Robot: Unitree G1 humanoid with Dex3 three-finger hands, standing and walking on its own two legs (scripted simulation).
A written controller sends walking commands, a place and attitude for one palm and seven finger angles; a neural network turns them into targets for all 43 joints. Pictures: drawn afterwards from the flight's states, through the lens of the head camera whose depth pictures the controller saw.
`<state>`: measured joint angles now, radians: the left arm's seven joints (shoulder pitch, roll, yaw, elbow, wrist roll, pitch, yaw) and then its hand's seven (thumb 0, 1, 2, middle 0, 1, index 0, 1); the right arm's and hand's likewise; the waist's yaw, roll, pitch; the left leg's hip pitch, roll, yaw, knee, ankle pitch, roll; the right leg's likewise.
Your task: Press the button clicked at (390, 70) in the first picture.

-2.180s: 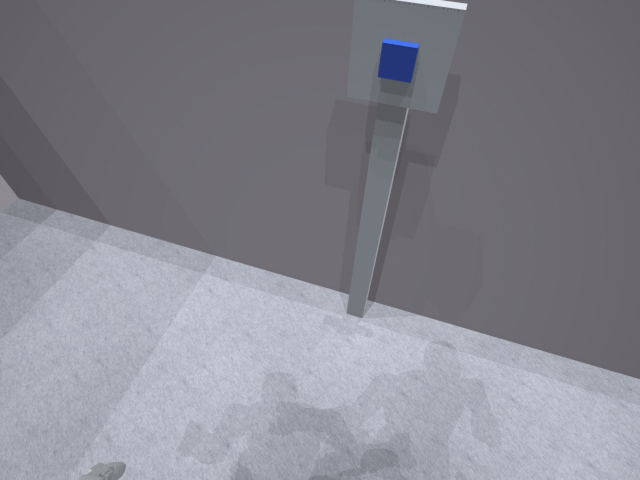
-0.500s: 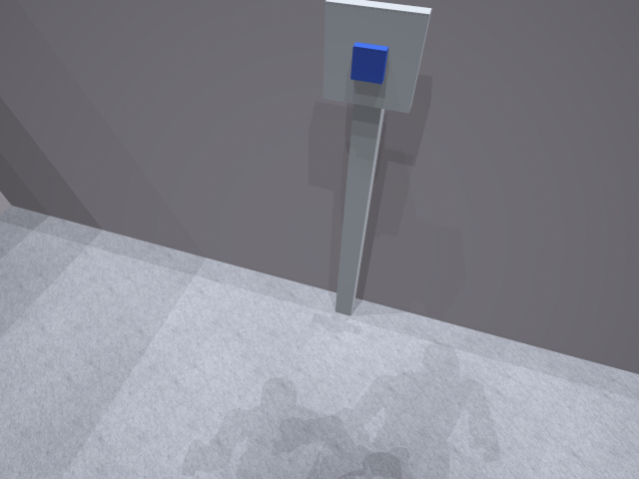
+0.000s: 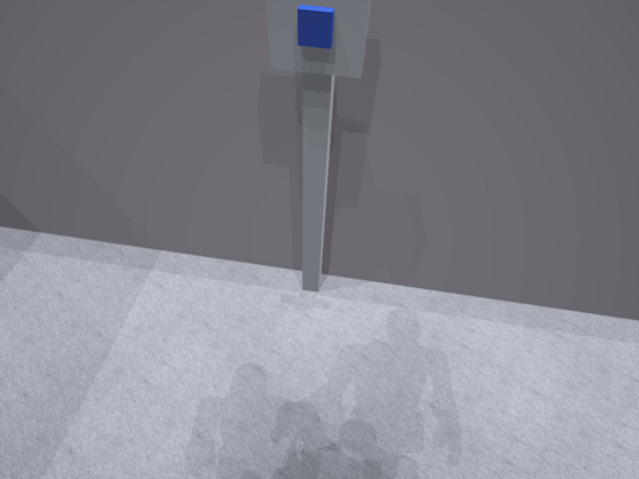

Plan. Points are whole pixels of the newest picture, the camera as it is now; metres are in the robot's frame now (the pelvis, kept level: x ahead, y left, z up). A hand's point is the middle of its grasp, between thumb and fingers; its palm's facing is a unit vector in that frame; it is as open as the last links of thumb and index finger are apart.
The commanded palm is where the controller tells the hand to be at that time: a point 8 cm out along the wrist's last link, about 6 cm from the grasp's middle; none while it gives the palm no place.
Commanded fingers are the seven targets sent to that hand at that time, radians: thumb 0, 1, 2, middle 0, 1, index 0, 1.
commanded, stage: take the last steps up to it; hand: left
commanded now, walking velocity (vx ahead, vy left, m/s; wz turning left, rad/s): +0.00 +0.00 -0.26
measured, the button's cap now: (315, 26) +0.79 +0.04 +0.18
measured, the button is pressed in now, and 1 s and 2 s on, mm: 0 0 0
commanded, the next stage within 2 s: come to a stop and stand still in 0.86 s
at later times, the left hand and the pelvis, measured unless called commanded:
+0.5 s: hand out of the picture +0.06 +0.14 -0.17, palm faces -0.08 -0.98 -0.16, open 7.4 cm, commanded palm none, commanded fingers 0.00 0.90 0.90 -0.20 -0.30 -0.20 -0.30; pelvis +0.07 -0.03 +0.01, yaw -7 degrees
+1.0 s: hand (248, 354) +0.33 +0.13 -0.16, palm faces -0.14 -0.97 -0.21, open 7.3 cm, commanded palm none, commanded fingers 0.00 0.90 0.90 -0.20 -0.30 -0.20 -0.30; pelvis +0.24 -0.05 +0.01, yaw -9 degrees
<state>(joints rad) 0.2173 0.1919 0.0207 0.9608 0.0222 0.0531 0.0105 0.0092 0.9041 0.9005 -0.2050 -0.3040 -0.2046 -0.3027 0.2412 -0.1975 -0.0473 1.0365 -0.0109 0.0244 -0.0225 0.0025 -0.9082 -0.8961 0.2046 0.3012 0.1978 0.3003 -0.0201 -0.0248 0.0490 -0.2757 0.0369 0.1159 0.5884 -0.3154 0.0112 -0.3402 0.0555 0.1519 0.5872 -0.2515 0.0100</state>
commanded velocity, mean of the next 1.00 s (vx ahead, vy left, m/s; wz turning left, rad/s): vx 0.21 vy -0.05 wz -0.04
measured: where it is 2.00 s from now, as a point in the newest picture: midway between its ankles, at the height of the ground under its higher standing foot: (325, 471)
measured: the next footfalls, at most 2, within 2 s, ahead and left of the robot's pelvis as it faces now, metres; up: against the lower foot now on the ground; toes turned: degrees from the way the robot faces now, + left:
right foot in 0.30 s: +0.02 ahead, -0.13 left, +0.00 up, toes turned -12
left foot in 0.62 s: +0.25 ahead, +0.08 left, +0.00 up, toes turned +2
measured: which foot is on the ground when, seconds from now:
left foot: down 0.00-0.30, up 0.32-0.60, down 0.62-1.00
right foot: down 0.00-0.00, up 0.02-0.28, down 0.30-0.64, up 0.66-1.00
